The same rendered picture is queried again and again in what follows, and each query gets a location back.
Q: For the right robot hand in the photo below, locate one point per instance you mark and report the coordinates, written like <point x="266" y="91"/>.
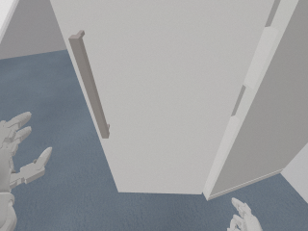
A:
<point x="247" y="222"/>

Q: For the fridge door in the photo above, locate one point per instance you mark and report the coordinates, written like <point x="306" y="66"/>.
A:
<point x="168" y="74"/>

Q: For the robot left forearm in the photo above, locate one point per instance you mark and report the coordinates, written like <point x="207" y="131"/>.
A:
<point x="8" y="217"/>

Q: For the handle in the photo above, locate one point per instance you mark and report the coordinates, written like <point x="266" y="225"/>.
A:
<point x="83" y="63"/>

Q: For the left robot hand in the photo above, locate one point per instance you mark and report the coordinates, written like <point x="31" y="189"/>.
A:
<point x="9" y="141"/>

